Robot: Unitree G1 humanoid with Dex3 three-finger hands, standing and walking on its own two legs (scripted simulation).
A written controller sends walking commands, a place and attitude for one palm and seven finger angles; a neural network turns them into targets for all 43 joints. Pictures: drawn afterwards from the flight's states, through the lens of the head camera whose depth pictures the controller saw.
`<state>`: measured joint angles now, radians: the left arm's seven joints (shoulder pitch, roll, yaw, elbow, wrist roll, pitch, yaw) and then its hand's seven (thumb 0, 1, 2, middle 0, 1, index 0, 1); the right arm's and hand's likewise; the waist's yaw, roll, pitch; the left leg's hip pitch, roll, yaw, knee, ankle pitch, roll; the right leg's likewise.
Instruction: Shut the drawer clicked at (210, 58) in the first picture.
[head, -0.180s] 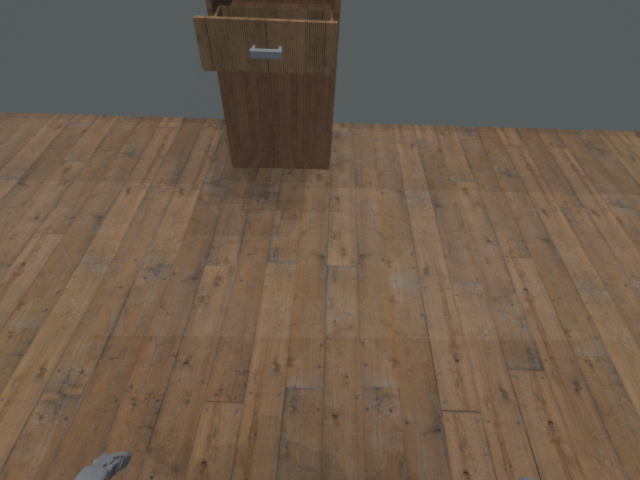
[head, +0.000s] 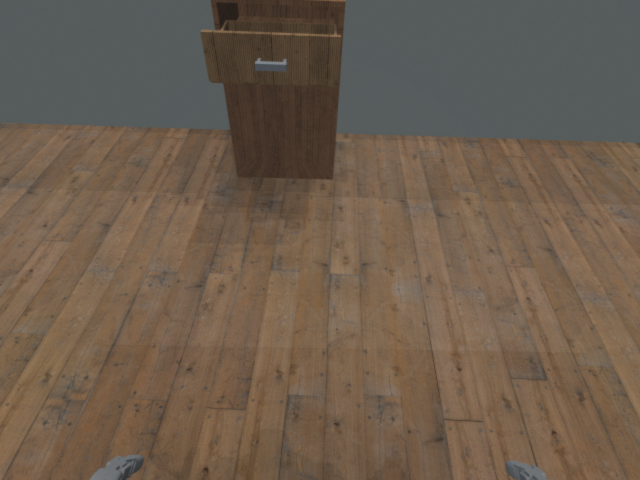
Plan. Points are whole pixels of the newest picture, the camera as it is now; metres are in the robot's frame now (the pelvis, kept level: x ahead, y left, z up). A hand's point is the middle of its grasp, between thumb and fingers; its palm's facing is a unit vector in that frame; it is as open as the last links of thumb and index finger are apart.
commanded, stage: stand and wait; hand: left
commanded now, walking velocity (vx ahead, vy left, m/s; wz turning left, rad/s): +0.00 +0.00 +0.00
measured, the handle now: (271, 63) +1.33 +0.23 -0.05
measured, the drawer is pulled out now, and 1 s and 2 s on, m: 0.30 0.30 0.30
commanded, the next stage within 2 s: look at it before walking up in 0.84 s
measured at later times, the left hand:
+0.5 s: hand out of the picture +0.05 +0.23 -0.15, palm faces -0.04 -0.94 -0.34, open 7.4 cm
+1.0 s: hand out of the picture +0.06 +0.22 -0.15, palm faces -0.05 -0.94 -0.33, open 7.4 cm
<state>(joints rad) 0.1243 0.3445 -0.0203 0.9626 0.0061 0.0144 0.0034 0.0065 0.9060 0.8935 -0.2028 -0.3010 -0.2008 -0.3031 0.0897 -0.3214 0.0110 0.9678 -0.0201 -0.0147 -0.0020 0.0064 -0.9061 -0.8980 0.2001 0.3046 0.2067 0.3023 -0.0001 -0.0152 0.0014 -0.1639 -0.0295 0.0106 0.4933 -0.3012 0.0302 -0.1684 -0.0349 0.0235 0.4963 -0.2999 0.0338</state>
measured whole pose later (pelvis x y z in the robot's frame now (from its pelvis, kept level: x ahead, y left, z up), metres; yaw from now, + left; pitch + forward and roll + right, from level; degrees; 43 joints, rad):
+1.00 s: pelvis -0.03 -0.03 +0.01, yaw +0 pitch -2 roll +0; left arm 0.13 0.34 -0.02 1.07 0.01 0.00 0.00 0.01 0.91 0.89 -0.20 -0.30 -0.20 -0.30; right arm 0.13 -0.34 0.01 1.11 -0.01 -0.01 0.00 0.01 -0.91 -0.90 0.20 0.30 0.21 0.30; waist -0.01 -0.01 0.03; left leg -0.15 0.01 0.00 0.38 -0.20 -0.01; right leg -0.16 0.00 0.02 0.40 -0.21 0.00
